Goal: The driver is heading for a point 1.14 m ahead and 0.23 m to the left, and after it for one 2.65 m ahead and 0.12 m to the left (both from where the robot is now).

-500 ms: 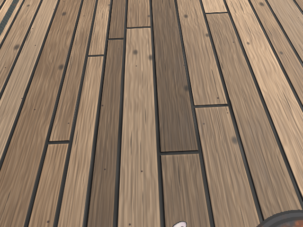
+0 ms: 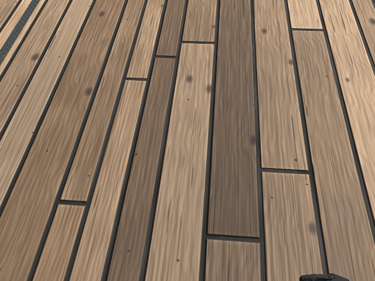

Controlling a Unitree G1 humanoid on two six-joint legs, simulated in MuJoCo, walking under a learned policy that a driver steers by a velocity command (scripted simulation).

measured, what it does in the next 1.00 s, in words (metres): walks ahead: left foot, then right foot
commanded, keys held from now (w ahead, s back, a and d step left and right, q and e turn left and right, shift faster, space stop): w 0.64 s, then w+q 0.36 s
